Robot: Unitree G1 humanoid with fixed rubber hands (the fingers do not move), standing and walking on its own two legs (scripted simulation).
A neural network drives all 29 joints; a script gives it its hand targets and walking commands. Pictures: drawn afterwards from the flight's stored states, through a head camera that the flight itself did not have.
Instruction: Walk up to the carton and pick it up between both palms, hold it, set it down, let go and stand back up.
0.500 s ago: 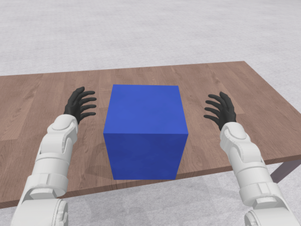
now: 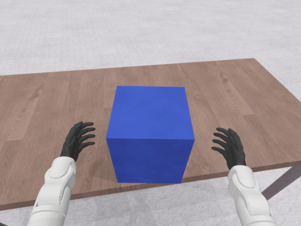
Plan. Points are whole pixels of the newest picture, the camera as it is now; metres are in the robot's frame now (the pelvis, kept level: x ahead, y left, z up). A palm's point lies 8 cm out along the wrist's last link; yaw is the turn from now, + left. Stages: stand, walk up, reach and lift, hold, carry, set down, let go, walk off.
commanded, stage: set down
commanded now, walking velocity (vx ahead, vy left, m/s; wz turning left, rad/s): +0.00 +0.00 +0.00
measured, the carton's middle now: (149, 136) +0.39 +0.00 +0.00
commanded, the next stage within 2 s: let go in 1.90 s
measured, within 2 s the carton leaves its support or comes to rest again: neither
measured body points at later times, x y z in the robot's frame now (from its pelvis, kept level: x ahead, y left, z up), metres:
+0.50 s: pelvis +0.00 +0.00 +0.00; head +0.00 +0.00 +0.45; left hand +0.23 +0.23 -0.01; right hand +0.22 -0.20 -0.01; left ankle -0.02 +0.10 -0.75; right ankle +0.01 -0.11 -0.75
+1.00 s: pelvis +0.00 +0.00 +0.00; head -0.03 +0.00 +0.45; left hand +0.21 +0.22 -0.04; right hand +0.21 -0.22 -0.04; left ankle -0.02 +0.10 -0.75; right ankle +0.01 -0.11 -0.75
